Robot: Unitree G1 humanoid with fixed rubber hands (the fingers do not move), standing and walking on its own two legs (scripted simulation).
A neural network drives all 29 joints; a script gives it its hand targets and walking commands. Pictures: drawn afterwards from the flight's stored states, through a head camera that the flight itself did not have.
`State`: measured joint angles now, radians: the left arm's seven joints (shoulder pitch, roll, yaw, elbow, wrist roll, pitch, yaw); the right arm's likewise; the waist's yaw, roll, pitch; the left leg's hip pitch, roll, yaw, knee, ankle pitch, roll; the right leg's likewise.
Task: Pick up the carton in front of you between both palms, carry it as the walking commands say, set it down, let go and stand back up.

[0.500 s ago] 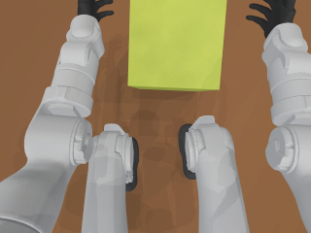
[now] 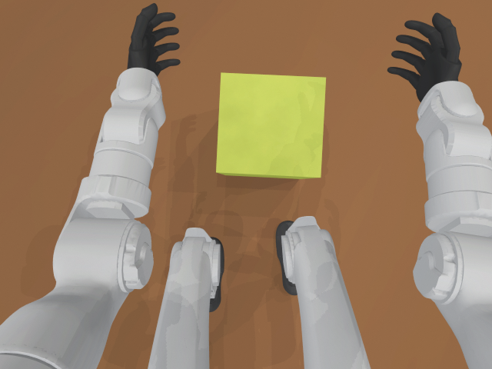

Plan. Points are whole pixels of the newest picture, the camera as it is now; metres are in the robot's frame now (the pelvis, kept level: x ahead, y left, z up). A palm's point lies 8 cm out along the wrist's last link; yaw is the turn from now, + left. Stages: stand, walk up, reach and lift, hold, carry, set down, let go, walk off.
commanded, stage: set down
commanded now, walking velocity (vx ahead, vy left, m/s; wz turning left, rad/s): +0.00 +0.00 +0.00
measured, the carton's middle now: (267, 135) +0.47 -0.07 -0.41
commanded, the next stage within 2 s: let go in 0.26 s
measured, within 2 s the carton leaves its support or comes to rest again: neither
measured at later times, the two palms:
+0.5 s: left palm (84, 73) +0.48 +0.13 +0.02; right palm out of the picture +0.44 -0.28 +0.02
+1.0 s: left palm out of the picture +0.33 +0.21 +0.14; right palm out of the picture +0.28 -0.25 +0.15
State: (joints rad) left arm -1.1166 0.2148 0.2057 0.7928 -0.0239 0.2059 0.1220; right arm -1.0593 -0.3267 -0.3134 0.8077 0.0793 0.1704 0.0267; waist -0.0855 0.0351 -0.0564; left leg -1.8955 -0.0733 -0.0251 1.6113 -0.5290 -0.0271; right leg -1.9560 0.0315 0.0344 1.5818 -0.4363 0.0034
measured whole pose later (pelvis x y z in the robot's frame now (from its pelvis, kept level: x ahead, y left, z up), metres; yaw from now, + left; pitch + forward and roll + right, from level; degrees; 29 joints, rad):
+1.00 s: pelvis +0.10 +0.00 +0.23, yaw -2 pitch +15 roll +0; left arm 0.03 0.16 0.10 0.52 0.05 -0.01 -0.01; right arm 0.08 -0.19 -0.08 0.49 0.01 -0.02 0.07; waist -0.04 -0.01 -0.02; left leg -0.52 -0.03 -0.07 0.56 -0.30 0.00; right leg -0.57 0.04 0.05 0.55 -0.23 -0.01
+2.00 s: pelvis +0.12 -0.01 +0.23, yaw -1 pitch +0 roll +0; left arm 0.17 0.33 0.04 0.78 0.04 0.00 0.02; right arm 0.20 -0.34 -0.03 0.71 -0.04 0.02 -0.02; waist 0.00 0.03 0.01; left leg -0.15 -0.01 -0.08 0.50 -0.34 -0.01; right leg -0.20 0.04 0.01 0.50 -0.29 -0.02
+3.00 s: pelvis +0.10 -0.01 +0.24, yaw +0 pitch -3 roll +0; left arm 0.12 0.37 0.02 1.03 0.02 -0.01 0.01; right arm 0.16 -0.39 0.00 0.96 -0.02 -0.01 -0.02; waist 0.01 0.02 0.03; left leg -0.08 -0.01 -0.08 0.36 -0.24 -0.01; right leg -0.13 0.02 0.01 0.37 -0.19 -0.01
